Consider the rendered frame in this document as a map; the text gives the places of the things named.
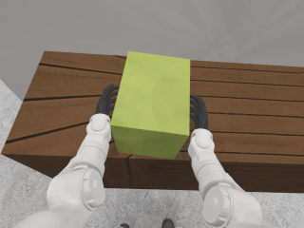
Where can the left robot hand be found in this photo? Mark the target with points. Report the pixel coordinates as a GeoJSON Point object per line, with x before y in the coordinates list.
{"type": "Point", "coordinates": [104, 105]}

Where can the pedestal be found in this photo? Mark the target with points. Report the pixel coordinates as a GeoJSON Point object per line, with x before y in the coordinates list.
{"type": "Point", "coordinates": [255, 114]}

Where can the right robot forearm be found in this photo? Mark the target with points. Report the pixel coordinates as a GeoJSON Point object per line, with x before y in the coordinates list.
{"type": "Point", "coordinates": [206, 166]}

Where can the carton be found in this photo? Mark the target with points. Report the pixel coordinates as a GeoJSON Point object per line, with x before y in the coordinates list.
{"type": "Point", "coordinates": [151, 116]}

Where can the robot left upper arm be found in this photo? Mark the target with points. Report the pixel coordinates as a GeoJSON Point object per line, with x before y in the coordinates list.
{"type": "Point", "coordinates": [72, 198]}

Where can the right robot hand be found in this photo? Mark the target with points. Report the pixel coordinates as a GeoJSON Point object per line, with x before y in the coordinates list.
{"type": "Point", "coordinates": [201, 117]}

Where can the right robot foot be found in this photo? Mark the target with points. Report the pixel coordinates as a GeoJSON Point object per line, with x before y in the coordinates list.
{"type": "Point", "coordinates": [167, 223]}

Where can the robot right upper arm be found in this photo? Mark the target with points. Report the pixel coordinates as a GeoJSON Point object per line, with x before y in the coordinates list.
{"type": "Point", "coordinates": [226, 207]}

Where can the left robot forearm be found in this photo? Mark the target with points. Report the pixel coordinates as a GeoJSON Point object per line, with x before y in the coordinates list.
{"type": "Point", "coordinates": [94, 148]}

